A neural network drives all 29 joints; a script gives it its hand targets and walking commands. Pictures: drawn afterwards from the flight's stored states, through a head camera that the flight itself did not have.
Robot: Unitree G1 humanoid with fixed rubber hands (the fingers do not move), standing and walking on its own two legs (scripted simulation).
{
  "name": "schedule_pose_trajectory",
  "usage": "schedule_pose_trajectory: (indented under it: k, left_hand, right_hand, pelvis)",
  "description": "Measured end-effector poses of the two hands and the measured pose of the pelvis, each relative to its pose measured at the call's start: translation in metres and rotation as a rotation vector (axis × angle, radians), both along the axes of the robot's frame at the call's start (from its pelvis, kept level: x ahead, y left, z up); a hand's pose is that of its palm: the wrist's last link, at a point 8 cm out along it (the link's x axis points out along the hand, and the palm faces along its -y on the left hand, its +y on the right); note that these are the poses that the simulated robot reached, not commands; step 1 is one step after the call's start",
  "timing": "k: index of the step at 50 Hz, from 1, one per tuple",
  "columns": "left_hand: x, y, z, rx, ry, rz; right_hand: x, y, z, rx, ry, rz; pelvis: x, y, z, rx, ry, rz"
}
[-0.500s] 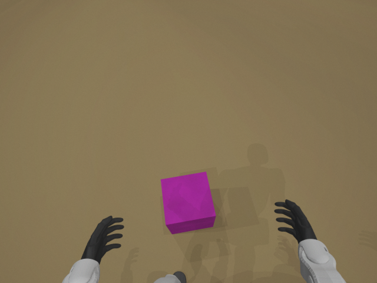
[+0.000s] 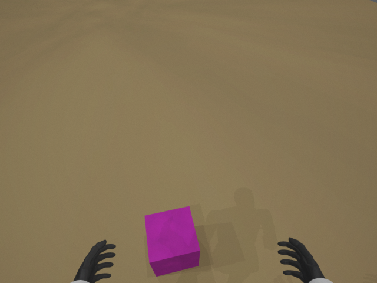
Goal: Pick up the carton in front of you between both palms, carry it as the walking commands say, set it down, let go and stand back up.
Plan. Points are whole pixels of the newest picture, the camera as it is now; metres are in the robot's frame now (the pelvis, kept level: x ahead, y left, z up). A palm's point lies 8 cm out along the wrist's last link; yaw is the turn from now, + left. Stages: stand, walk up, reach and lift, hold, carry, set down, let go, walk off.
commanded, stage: let go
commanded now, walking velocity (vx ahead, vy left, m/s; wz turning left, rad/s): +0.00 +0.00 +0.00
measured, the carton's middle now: (172, 241) +0.42 +0.09 -0.65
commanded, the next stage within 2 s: stand in 0.12 s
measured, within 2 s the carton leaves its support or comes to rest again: neither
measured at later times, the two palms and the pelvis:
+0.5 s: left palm out of the picture +0.14 +0.31 -0.10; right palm out of the picture +0.12 -0.26 -0.07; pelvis +0.00 +0.03 +0.00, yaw -1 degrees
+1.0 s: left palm out of the picture +0.12 +0.32 -0.10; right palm out of the picture +0.10 -0.27 -0.08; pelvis +0.00 +0.03 +0.00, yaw -2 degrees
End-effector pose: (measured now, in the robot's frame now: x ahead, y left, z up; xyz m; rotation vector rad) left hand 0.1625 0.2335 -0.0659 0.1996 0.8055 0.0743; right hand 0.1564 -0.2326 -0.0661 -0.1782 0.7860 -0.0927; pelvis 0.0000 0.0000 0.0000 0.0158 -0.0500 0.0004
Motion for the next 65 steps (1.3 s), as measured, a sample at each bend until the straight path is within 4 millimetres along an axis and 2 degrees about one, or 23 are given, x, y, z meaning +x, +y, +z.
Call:
schedule_pose_trajectory:
  k: [6,8,15,21,38,65]
  left_hand:
    - [-0.004,0.016,0.001,0.028,0.004,0.028]
    - [-0.005,0.025,-0.002,0.051,-0.004,0.029]
    - [-0.020,0.062,-0.022,0.111,0.041,0.034]
    - [-0.028,0.077,-0.032,0.127,0.100,0.029]
    - [-0.025,0.087,-0.032,0.157,0.133,0.013]
    - [-0.073,0.095,-0.038,0.178,0.251,0.031]
  right_hand:
    - [0.000,0.013,-0.003,0.000,-0.007,-0.005]
    - [-0.003,0.012,-0.006,-0.047,0.017,0.013]
    - [-0.024,-0.020,-0.010,-0.186,0.114,-0.025]
    - [-0.031,-0.033,-0.007,-0.230,0.147,-0.061]
    - [-0.037,-0.026,-0.017,-0.204,0.191,-0.079]
    - [-0.077,-0.044,-0.022,-0.217,0.293,-0.095]
  pelvis:
    - [-0.001,0.010,-0.002,-0.004,0.006,0.005]
    - [-0.003,0.014,-0.003,-0.008,0.019,0.001]
    - [-0.003,0.023,-0.005,-0.017,0.052,-0.010]
    - [0.001,0.029,-0.004,-0.019,0.056,-0.020]
    - [0.004,0.035,-0.001,-0.018,0.040,-0.030]
    - [-0.013,0.031,0.004,-0.019,0.014,-0.026]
